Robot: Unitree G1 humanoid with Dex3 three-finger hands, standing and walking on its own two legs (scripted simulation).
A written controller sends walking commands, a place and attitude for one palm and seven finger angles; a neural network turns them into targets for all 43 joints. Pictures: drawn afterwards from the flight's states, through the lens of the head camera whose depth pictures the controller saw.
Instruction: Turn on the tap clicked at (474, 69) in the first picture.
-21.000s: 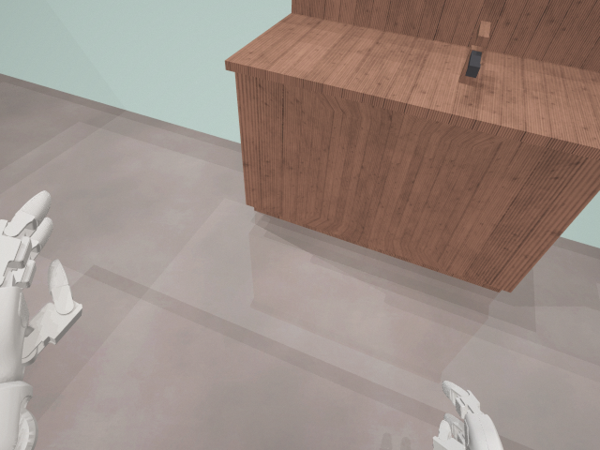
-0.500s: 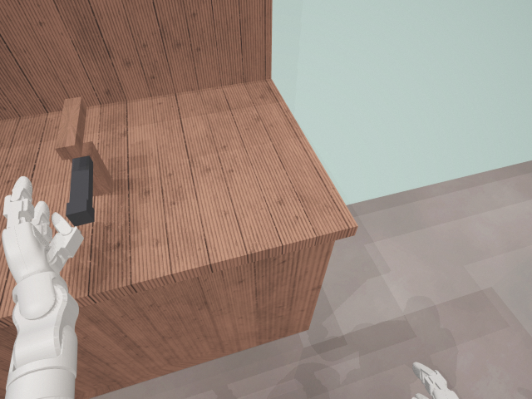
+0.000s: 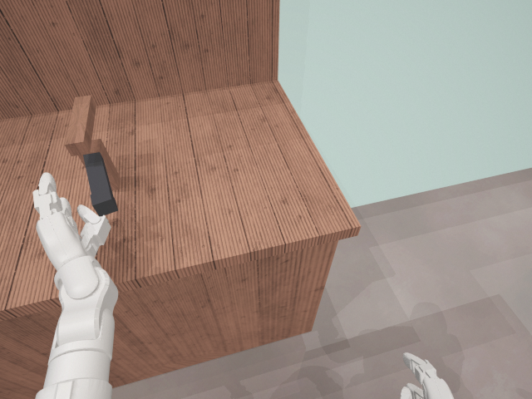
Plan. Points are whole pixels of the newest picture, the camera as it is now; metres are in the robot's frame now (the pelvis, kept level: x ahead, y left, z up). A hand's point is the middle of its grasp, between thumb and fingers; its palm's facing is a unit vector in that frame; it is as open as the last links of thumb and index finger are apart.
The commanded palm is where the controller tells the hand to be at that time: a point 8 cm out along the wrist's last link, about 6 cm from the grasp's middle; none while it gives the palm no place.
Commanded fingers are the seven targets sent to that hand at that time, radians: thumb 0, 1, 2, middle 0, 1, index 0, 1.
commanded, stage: push the lever round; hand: left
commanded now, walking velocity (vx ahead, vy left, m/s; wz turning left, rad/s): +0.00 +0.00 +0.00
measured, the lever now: (104, 202) +0.37 +0.28 +0.09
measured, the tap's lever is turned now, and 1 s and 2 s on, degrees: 12 45 68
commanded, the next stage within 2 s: lift the hand up off the lever in 1.96 s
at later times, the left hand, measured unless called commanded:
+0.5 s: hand (134, 209) +0.36 +0.23 +0.09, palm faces +0.73 -0.68 -0.06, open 7.7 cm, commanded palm +0.32 +0.25 +0.09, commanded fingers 0.00 0.90 0.90 -0.15 -0.15 -0.15 -0.15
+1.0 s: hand (159, 192) +0.40 +0.20 +0.09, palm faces +0.79 -0.62 -0.07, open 7.7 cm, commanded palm +0.35 +0.21 +0.09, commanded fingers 0.00 0.90 0.90 -0.15 -0.15 -0.15 -0.15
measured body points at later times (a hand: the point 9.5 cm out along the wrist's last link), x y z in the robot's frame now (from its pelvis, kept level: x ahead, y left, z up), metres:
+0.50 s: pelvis +0.00 +0.00 +0.00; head +0.01 -0.01 +0.45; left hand +0.32 +0.26 +0.10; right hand +0.14 -0.25 -0.11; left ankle +0.01 +0.11 -0.72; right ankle +0.00 -0.09 -0.72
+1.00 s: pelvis +0.00 -0.01 +0.00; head +0.02 -0.02 +0.45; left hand +0.35 +0.23 +0.10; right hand +0.14 -0.25 -0.12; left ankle +0.01 +0.11 -0.72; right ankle +0.00 -0.09 -0.72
